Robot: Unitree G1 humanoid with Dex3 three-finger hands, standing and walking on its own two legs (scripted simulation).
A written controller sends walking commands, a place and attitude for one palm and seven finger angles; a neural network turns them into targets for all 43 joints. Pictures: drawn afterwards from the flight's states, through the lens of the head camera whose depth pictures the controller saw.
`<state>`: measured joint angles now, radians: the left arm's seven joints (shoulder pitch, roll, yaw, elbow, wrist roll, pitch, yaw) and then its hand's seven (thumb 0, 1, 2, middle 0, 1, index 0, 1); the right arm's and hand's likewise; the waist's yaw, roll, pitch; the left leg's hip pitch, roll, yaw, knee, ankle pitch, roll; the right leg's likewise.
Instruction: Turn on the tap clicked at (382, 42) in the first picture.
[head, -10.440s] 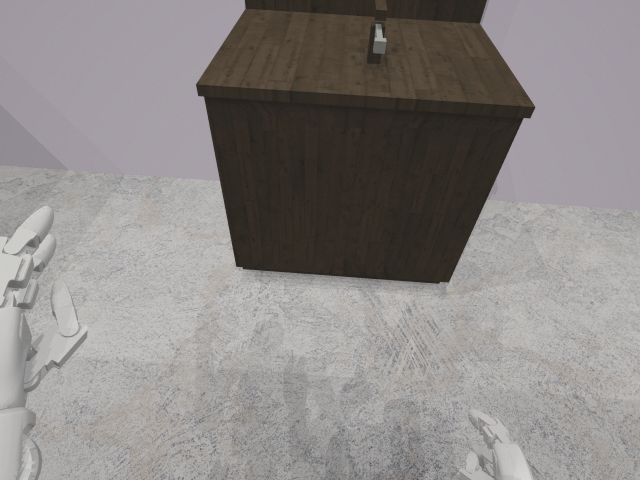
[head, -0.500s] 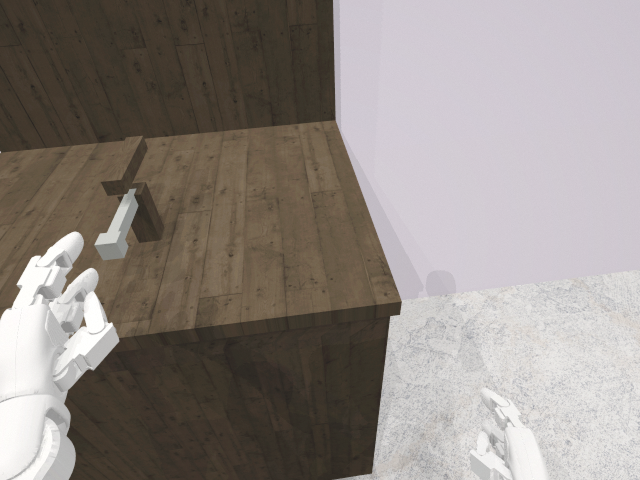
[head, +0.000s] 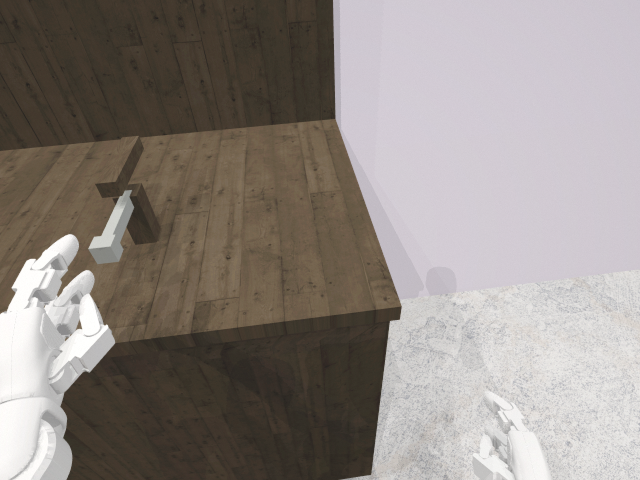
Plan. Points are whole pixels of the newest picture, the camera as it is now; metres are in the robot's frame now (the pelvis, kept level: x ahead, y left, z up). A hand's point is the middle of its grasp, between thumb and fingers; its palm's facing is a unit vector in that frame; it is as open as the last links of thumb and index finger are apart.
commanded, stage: reach beside the lever's end, fingers flat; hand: left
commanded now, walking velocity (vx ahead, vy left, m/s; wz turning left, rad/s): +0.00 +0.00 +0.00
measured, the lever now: (106, 249) +0.33 +0.34 +0.14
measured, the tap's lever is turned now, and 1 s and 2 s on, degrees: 0 0 0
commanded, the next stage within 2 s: none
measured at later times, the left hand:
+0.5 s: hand (84, 326) +0.20 +0.27 +0.16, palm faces +0.50 -0.86 -0.12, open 7.5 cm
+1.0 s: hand (85, 304) +0.24 +0.30 +0.15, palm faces +0.51 -0.85 -0.12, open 7.6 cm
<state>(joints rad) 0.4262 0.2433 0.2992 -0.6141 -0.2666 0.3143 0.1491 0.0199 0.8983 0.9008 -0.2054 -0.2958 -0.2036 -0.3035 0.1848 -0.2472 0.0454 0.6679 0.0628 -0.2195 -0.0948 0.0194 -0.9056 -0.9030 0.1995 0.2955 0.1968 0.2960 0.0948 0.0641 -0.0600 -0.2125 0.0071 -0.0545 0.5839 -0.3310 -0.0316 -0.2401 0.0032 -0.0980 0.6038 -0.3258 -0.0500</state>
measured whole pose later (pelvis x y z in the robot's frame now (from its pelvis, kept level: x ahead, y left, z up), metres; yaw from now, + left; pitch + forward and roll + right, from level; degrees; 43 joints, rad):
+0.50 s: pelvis -0.01 +0.01 +0.00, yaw +0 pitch -2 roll +0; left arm 0.32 0.26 0.36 -0.42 -0.27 0.26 0.13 0.02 0.90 0.90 -0.20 -0.28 -0.20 -0.29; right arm 0.19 -0.24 0.04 0.69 0.06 -0.22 -0.11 0.02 -0.91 -0.90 0.20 0.30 0.20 0.30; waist 0.08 0.05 -0.04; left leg -0.22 0.00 -0.04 0.57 -0.31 -0.02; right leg -0.25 0.00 -0.09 0.58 -0.29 -0.04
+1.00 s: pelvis -0.01 +0.02 +0.00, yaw -1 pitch -1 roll +0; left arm 0.18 0.30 0.42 -0.20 -0.26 0.20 0.09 0.02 0.90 0.90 -0.18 -0.22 -0.18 -0.23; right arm 0.18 -0.24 0.03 0.70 0.06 -0.20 -0.11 0.02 -0.91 -0.90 0.20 0.30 0.20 0.30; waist 0.06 0.05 -0.03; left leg -0.23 0.00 -0.03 0.54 -0.30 -0.01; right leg -0.26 0.00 -0.07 0.55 -0.28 -0.03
